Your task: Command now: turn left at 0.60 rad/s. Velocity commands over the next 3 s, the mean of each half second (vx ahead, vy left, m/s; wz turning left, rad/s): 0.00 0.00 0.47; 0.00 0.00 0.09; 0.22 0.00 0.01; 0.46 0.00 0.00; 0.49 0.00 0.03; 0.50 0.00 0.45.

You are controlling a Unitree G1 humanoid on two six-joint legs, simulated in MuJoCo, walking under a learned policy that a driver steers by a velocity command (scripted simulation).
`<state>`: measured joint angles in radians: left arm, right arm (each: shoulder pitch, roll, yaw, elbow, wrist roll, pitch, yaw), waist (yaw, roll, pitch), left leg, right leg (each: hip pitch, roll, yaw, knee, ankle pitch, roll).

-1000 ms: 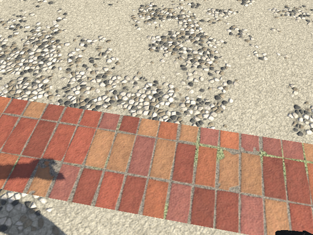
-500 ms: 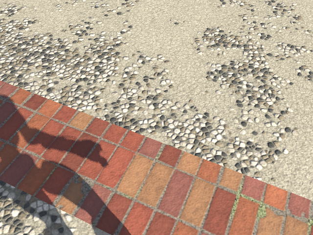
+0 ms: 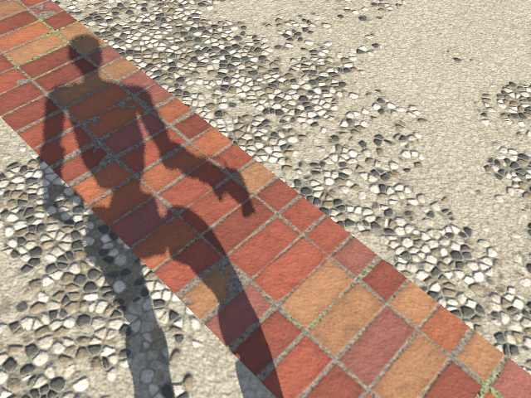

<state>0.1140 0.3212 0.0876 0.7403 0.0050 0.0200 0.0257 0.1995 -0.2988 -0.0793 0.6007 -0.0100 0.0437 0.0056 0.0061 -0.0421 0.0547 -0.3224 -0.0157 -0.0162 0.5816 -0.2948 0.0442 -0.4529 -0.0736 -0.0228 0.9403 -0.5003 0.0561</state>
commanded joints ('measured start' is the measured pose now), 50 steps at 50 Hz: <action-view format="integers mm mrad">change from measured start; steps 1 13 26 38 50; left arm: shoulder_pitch -52 -56 -20 37 58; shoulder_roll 109 66 97 49 36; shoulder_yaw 33 16 0 -35 -34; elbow -84 -96 -97 -43 25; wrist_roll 1 -9 7 21 4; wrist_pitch -16 -31 -59 -58 -35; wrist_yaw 18 -7 -17 -39 -9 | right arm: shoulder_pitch -14 -23 -28 -24 18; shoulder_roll -180 -184 -152 -93 -50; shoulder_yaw -49 -43 -37 -8 19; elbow -67 -69 -25 35 97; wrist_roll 9 13 10 -3 -3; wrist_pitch -42 -17 -14 -14 -50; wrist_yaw -12 -37 -41 -22 -34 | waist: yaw -13 -25 -15 14 9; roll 166 195 -110 115 72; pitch -118 -141 -95 -127 -35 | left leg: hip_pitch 214 183 -141 167 84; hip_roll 256 192 -27 88 58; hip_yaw -338 -417 -152 -128 -119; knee -243 -206 396 -150 -159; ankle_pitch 384 315 -271 180 129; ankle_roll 186 188 -129 0 -25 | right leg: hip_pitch -239 -54 310 258 246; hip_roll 20 92 -217 40 37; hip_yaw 91 107 363 60 61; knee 216 -143 -613 -488 -470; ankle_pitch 30 134 622 302 355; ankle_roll -5 26 -299 -37 -20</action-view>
